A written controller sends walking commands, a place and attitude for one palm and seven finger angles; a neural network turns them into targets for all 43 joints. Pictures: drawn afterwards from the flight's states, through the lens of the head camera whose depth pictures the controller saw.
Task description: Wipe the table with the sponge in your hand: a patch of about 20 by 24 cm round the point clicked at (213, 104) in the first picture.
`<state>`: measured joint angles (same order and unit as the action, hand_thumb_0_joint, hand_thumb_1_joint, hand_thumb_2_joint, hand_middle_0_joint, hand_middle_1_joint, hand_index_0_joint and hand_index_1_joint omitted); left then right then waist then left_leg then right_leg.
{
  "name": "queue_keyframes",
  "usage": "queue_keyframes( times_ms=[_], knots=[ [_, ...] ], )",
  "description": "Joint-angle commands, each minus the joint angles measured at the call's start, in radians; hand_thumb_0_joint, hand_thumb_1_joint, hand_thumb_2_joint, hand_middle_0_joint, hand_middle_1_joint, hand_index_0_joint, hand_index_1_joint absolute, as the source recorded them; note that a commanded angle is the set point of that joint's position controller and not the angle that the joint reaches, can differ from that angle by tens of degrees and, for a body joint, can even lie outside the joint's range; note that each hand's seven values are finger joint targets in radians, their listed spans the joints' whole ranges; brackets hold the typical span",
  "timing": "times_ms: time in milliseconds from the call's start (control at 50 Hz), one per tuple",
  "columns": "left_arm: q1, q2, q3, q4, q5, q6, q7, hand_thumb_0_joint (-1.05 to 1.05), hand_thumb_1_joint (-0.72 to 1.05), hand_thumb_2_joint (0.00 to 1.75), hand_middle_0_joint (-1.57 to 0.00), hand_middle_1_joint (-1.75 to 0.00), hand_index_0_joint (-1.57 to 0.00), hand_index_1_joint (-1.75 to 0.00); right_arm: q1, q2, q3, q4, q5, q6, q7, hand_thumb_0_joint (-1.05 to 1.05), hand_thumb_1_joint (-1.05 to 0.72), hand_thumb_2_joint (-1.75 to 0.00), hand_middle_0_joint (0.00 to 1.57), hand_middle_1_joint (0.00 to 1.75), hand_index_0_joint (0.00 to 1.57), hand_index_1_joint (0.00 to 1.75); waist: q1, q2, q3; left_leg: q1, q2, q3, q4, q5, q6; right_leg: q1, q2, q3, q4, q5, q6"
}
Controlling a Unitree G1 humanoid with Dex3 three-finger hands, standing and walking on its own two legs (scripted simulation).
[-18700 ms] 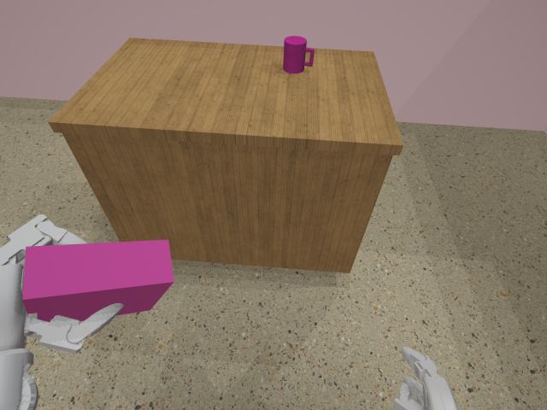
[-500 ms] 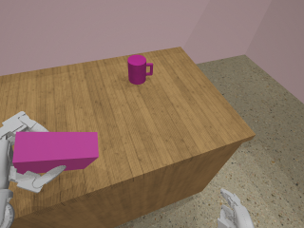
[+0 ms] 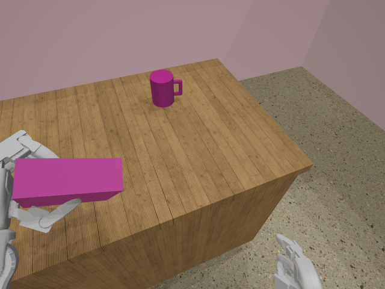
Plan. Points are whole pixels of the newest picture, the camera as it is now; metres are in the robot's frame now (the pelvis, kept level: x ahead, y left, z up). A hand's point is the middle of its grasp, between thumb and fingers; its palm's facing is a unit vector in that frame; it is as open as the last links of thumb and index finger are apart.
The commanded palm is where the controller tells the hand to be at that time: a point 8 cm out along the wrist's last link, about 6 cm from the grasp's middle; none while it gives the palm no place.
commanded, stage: come to a stop and stand still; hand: left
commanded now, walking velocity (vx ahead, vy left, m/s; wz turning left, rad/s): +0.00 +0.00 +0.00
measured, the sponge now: (86, 183) +0.25 +0.20 +0.14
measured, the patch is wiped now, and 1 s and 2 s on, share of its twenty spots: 0.00 0.00 0.00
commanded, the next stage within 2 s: look again from close up in 1.00 s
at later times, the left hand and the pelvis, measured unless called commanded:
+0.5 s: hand (37, 193) +0.21 +0.25 +0.17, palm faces +0.36 -0.85 -0.39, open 9.5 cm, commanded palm +0.15 +0.28 +0.18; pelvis -0.01 +0.01 +0.00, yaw +0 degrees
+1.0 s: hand (39, 190) +0.22 +0.26 +0.16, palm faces +0.34 -0.85 -0.39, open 9.5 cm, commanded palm +0.16 +0.29 +0.18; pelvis +0.00 +0.01 +0.00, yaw +1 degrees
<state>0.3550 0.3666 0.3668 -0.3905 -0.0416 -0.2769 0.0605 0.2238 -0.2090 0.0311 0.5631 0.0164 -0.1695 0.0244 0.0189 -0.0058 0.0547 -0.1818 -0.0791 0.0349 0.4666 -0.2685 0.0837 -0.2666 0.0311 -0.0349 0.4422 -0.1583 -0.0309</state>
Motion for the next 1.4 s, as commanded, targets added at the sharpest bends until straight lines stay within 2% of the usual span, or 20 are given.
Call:
queue_keyframes(
  times_ms=[0, 60, 120, 220, 240, 260, 280, 300, 320, 360, 440, 460, 480, 540, 580, 700, 820, 980, 1300, 1380],
  knots=[
    [-0.086, 0.244, 0.173, -0.220, -0.021, -0.077, 0.024, 0.00, 0.10, 1.30, -1.20, -1.60, -1.20, -1.60, -0.101, -0.118, -0.048, -0.149, 0.003, -0.048, -0.037, 0.00, -0.90, -0.90, 0.20, 0.30, 0.20, 0.30, 0.020, -0.011, -0.139, -0.151, 0.143, -0.145, -0.132, 0.050, -0.061, 0.200, -0.110, 0.112, -0.055, -0.001, 0.001],
    [-0.116, 0.261, 0.178, -0.269, -0.024, -0.089, 0.022, 0.00, 0.10, 1.30, -1.20, -1.60, -1.20, -1.60, -0.093, -0.112, -0.048, -0.153, 0.004, -0.058, -0.049, 0.00, -0.90, -0.90, 0.20, 0.30, 0.20, 0.30, 0.019, 0.096, -0.160, -0.121, 0.137, -0.150, -0.110, 0.099, -0.062, 0.211, -0.115, 0.134, -0.048, 0.061, -0.008],
    [-0.102, 0.233, 0.151, -0.313, -0.029, -0.091, 0.023, 0.00, 0.10, 1.30, -1.20, -1.60, -1.20, -1.60, -0.093, -0.113, -0.045, -0.151, 0.003, -0.067, -0.048, 0.00, -0.90, -0.90, 0.20, 0.30, 0.20, 0.30, 0.018, 0.118, -0.189, -0.084, 0.135, -0.146, -0.090, 0.173, -0.071, 0.226, -0.116, 0.122, -0.040, 0.131, -0.008],
    [-0.037, 0.167, 0.095, -0.285, -0.026, -0.072, 0.030, 0.00, 0.10, 1.30, -1.20, -1.60, -1.20, -1.60, -0.080, -0.126, -0.055, -0.132, 0.002, -0.072, -0.041, 0.00, -0.90, -0.90, 0.20, 0.30, 0.20, 0.30, 0.015, 0.043, -0.187, -0.049, 0.140, -0.143, -0.088, 0.220, -0.081, 0.210, -0.110, 0.120, -0.049, 0.164, -0.004],
    [-1.063, 0.968, 0.629, -0.588, 0.162, -0.173, 0.037, 0.00, 0.10, 1.30, -1.20, -1.60, -1.20, -1.60, 0.067, -0.195, -0.045, -0.083, -0.068, -0.118, -0.035, 0.00, -0.90, -0.90, 0.20, 0.30, 0.20, 0.30, 0.002, 0.081, -0.078, -0.211, 0.113, -0.063, -0.005, 0.231, -0.043, 0.169, -0.034, 0.095, -0.048, 0.165, 0.096],
    [-0.432, 0.305, 0.246, 0.088, 0.034, -0.107, -0.009, 0.00, 0.10, 1.30, -1.20, -1.60, -1.20, -1.60, -0.066, -0.034, -0.006, -0.075, -0.013, -0.101, -0.038, 0.00, -0.90, -0.90, 0.20, 0.30, 0.20, 0.30, 0.010, 0.055, -0.260, -0.080, 0.103, -0.119, -0.050, 0.264, -0.047, 0.146, -0.143, 0.076, -0.050, 0.082, -0.019],
    [-0.145, 0.106, 0.108, 0.099, -0.021, -0.062, -0.017, 0.00, 0.10, 1.30, -1.20, -1.60, -1.20, -1.60, -0.036, -0.108, -0.072, -0.126, 0.008, -0.087, -0.027, 0.00, -0.90, -0.90, 0.20, 0.30, 0.20, 0.30, 0.014, 0.205, -0.272, 0.056, 0.108, -0.108, -0.044, 0.385, -0.116, 0.164, -0.091, 0.112, 0.014, 0.172, -0.049],
    [-0.202, 0.150, 0.087, -0.045, -0.011, -0.071, -0.022, 0.00, 0.10, 1.30, -1.20, -1.60, -1.20, -1.60, 0.001, -0.131, -0.076, -0.131, 0.005, -0.072, -0.022, 0.00, -0.90, -0.90, 0.20, 0.30, 0.20, 0.30, 0.015, 0.206, -0.257, -0.011, 0.153, -0.109, -0.040, 0.365, -0.121, 0.170, -0.111, 0.119, 0.018, 0.145, -0.036],
    [-0.142, 0.163, 0.091, -0.104, -0.020, -0.073, -0.017, 0.00, 0.10, 1.30, -1.20, -1.60, -1.20, -1.60, -0.019, -0.132, -0.075, -0.142, 0.009, -0.062, -0.014, 0.00, -0.90, -0.90, 0.20, 0.30, 0.20, 0.30, 0.015, 0.161, -0.209, -0.063, 0.161, -0.127, -0.065, 0.309, -0.113, 0.187, -0.114, 0.123, 0.012, 0.138, -0.027],
    [-0.038, 0.132, 0.055, -0.152, -0.025, -0.069, -0.007, 0.00, 0.10, 1.30, -1.20, -1.60, -1.20, -1.60, -0.058, -0.131, -0.070, -0.155, 0.014, -0.055, -0.005, 0.00, -0.90, -0.90, 0.20, 0.30, 0.20, 0.30, 0.024, 0.039, -0.144, -0.144, 0.159, -0.134, -0.118, 0.134, -0.084, 0.199, -0.112, 0.127, -0.006, 0.055, -0.011],
    [-0.047, 0.190, 0.119, -0.158, -0.019, -0.065, 0.017, 0.00, 0.10, 1.30, -1.20, -1.60, -1.20, -1.60, -0.097, -0.128, -0.060, -0.162, 0.011, -0.046, -0.026, 0.00, -0.90, -0.90, 0.20, 0.30, 0.20, 0.30, 0.029, -0.073, -0.083, -0.212, 0.171, -0.153, -0.186, -0.069, -0.056, 0.185, -0.091, 0.099, -0.027, -0.084, 0.011],
    [-0.074, 0.190, 0.120, -0.170, -0.017, -0.069, 0.018, 0.00, 0.10, 1.30, -1.20, -1.60, -1.20, -1.60, -0.094, -0.125, -0.058, -0.165, 0.010, -0.048, -0.033, 0.00, -0.90, -0.90, 0.20, 0.30, 0.20, 0.30, 0.026, -0.075, -0.078, -0.208, 0.163, -0.154, -0.183, -0.107, -0.050, 0.168, -0.093, 0.115, -0.048, -0.126, 0.010],
    [-0.119, 0.238, 0.163, -0.218, -0.014, -0.074, 0.025, 0.00, 0.10, 1.30, -1.20, -1.60, -1.20, -1.60, -0.120, -0.128, -0.052, -0.164, 0.010, -0.047, -0.038, 0.00, -0.90, -0.90, 0.20, 0.30, 0.20, 0.30, 0.022, -0.014, -0.073, -0.202, 0.164, -0.156, -0.197, -0.128, -0.046, 0.161, -0.082, 0.107, -0.036, -0.125, 0.011],
    [-0.183, 0.225, 0.146, -0.235, -0.004, -0.089, 0.024, 0.00, 0.10, 1.30, -1.20, -1.60, -1.20, -1.60, -0.106, -0.115, -0.047, -0.168, 0.006, -0.059, -0.050, 0.00, -0.90, -0.90, 0.20, 0.30, 0.20, 0.30, 0.023, 0.090, -0.087, -0.262, 0.173, -0.178, -0.217, -0.211, -0.027, 0.236, -0.083, 0.101, -0.003, -0.103, 0.013],
    [-0.209, 0.231, 0.143, -0.293, -0.002, -0.095, 0.026, 0.00, 0.10, 1.30, -1.20, -1.60, -1.20, -1.60, -0.117, -0.114, -0.041, -0.163, 0.005, -0.074, -0.048, 0.00, -0.90, -0.90, 0.20, 0.30, 0.20, 0.30, 0.020, 0.127, -0.108, -0.212, 0.160, -0.171, -0.196, -0.143, -0.038, 0.230, -0.079, 0.102, -0.004, -0.049, 0.006],
    [-0.115, 0.137, 0.066, -0.256, -0.007, -0.081, 0.030, 0.00, 0.10, 1.30, -1.20, -1.60, -1.20, -1.60, -0.081, -0.115, -0.048, -0.130, -0.001, -0.088, -0.037, 0.00, -0.90, -0.90, 0.20, 0.30, 0.20, 0.30, 0.016, 0.070, -0.152, -0.084, 0.141, -0.144, -0.128, 0.125, -0.084, 0.204, -0.090, 0.095, -0.038, 0.077, 0.000],
    [-0.058, 0.152, 0.084, -0.246, -0.007, -0.059, 0.031, 0.00, 0.10, 1.30, -1.20, -1.60, -1.20, -1.60, -0.084, -0.123, -0.059, -0.136, 0.000, -0.057, -0.032, 0.00, -0.90, -0.90, 0.20, 0.30, 0.20, 0.30, 0.015, 0.059, -0.157, -0.069, 0.154, -0.146, -0.121, 0.313, -0.125, 0.224, -0.080, 0.076, -0.014, 0.186, 0.001],
    [-0.034, 0.194, 0.126, -0.327, -0.010, -0.050, 0.038, 0.00, 0.10, 1.30, -1.20, -1.60, -1.20, -1.60, -0.113, -0.117, -0.052, -0.157, 0.003, -0.032, -0.042, 0.00, -0.90, -0.90, 0.20, 0.30, 0.20, 0.30, 0.017, 0.087, -0.163, -0.076, 0.159, -0.142, -0.140, 0.280, -0.130, 0.233, -0.071, 0.067, -0.004, 0.166, 0.007],
    [-0.061, 0.147, 0.067, -0.300, -0.002, -0.035, 0.043, 0.00, 0.10, 1.30, -1.20, -1.60, -1.20, -1.60, -0.103, -0.124, -0.054, -0.150, -0.003, -0.022, -0.050, 0.00, -0.90, -0.90, 0.20, 0.30, 0.20, 0.30, 0.014, 0.085, -0.143, -0.096, 0.161, -0.157, -0.175, 0.179, -0.120, 0.237, -0.068, 0.067, -0.028, 0.121, 0.008],
    [-0.031, 0.189, 0.113, -0.320, 0.001, -0.033, 0.050, 0.00, 0.10, 1.30, -1.20, -1.60, -1.20, -1.60, -0.112, -0.123, -0.058, -0.158, 0.002, -0.023, -0.050, 0.00, -0.90, -0.90, 0.20, 0.30, 0.20, 0.30, 0.016, 0.090, -0.145, -0.100, 0.162, -0.152, -0.166, 0.200, -0.125, 0.255, -0.071, 0.068, -0.025, 0.150, 0.007]
  ],
)
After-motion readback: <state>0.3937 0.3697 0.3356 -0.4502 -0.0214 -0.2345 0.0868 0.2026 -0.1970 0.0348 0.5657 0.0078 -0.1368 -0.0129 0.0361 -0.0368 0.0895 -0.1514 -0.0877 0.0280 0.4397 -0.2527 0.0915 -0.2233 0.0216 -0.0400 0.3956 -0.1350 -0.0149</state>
